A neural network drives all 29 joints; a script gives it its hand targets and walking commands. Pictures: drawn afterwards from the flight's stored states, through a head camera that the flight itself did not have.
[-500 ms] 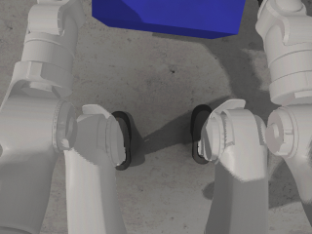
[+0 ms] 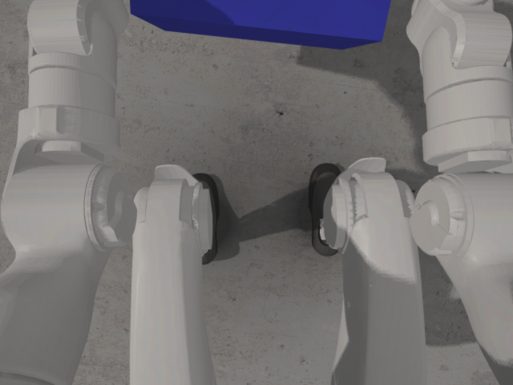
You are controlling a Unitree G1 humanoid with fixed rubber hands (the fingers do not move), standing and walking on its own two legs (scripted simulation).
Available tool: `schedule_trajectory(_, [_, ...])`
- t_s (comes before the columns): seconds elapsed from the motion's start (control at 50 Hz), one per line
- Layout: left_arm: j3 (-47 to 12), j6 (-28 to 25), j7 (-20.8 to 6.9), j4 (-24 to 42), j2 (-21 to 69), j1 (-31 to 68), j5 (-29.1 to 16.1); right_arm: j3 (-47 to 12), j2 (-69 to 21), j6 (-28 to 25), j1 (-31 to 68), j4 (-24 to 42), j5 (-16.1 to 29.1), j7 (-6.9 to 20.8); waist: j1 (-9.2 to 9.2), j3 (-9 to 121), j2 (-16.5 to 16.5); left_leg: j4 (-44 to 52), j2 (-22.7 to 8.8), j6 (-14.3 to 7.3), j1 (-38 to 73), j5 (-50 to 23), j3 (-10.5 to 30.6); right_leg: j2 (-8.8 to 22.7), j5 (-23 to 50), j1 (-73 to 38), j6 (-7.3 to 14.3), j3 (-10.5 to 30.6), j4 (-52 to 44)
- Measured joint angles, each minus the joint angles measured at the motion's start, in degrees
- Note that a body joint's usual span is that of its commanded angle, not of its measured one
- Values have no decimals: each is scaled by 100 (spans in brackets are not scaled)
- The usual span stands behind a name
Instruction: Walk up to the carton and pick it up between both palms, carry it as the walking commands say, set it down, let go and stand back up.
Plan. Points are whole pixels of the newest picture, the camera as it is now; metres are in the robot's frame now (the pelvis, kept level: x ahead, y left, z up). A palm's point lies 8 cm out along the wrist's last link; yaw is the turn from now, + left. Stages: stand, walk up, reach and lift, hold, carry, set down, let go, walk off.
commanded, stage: reach and lift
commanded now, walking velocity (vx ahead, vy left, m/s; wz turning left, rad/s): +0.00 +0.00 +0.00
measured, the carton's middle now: out of the picture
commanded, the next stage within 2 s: none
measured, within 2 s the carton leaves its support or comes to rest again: neither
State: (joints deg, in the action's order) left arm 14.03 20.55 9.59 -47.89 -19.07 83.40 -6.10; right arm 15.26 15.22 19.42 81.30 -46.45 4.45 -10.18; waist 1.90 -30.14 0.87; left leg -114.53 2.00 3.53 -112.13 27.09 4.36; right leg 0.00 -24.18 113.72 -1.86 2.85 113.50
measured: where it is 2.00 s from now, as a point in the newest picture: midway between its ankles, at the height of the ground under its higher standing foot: (263, 230)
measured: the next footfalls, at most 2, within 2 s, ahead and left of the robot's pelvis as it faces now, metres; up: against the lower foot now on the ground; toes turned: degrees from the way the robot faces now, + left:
none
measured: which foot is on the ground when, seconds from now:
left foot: down 0.00-1.00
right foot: down 0.00-1.00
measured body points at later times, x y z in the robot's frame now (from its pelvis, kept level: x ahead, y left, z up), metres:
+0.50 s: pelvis +0.00 +0.01 +0.05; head +0.32 +0.02 +0.35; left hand +0.56 +0.18 -0.04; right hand +0.55 -0.17 -0.03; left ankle +0.16 +0.14 -0.39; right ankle +0.17 -0.13 -0.39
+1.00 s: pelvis -0.02 +0.02 +0.09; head +0.28 +0.01 +0.42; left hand +0.55 +0.16 +0.04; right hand +0.53 -0.19 +0.05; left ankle +0.16 +0.14 -0.39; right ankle +0.17 -0.13 -0.39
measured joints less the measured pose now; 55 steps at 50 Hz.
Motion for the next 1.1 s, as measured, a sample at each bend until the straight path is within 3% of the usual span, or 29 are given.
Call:
schedule_trajectory(0.08, [-87, 151, 95, -19, 105, 119, 99, -219, -105, 309, -266, 422, 22, -783, 3, 0, 39, 8, 8, 19, 26, 44, 9, -87, 0, -17, -76, 27, -66])
schedule_trajectory(0.22, [-52, 265, 99, 379, 294, -350, 151, -666, 73, 597, -731, 907, 343, -848, -35, -8, -73, 51, -130, -28, 541, 273, -175, -220, -149, -461, -206, 212, -117])
schedule_trajectory(0.36, [317, 216, 120, 658, 529, -710, 355, -341, -38, 522, -467, 506, -56, -461, -133, 20, -242, 358, -97, -38, 1099, 244, -158, -157, -165, -1056, -171, 179, -417])
schedule_trajectory(0.5, [460, 275, 195, 814, 709, -759, 542, 403, -238, 393, -301, 256, -622, -69, -147, 210, -86, 722, 66, -15, 1019, -69, 67, -5, 30, -1169, -101, -49, -874])
schedule_trajectory(0.64, [193, 468, 347, 962, 748, -623, 436, 500, -205, 484, -641, 725, -460, -73, -68, 6, 208, 857, 129, -103, 1052, -261, 69, 14, 190, -1308, -203, -35, -1090])
schedule_trajectory(0.72, [47, 632, 442, 966, 804, -649, 359, 231, -52, 754, -892, 993, -274, -167, -43, -3, 339, 951, 73, -197, 1188, -291, -73, -44, 257, -1415, -302, 109, -1186])
schedule_trajectory(0.86, [280, 716, 234, 736, 748, -689, 506, -222, 11, 989, -831, 834, -96, -394, -15, 10, 74, 1200, -86, -262, 1880, -185, -354, -234, 268, -1917, -360, 398, -1347])
schedule_trajectory(0.96, [669, 576, -66, 297, 705, -636, 909, -98, -141, 908, -499, 225, -403, -300, -89, 296, -242, 1511, -2, -233, 2128, -194, -282, -360, 314, -2092, -258, 400, -1635])
schedule_trajectory(1.02, [544, 668, 19, 608, 723, -688, 906, 5, -136, 882, -427, 275, -465, -232, -193, 104, -318, 1728, 36, -96, 2452, -208, -142, -347, 352, -2429, -214, 291, -1868])
schedule_trajectory(1.1, [527, 639, 154, 912, 854, -785, 885, 393, -224, 669, -471, 329, -658, -38, -280, 29, -170, 1944, 106, 9, 2632, -245, 94, -262, 329, -2694, -108, 62, -2130])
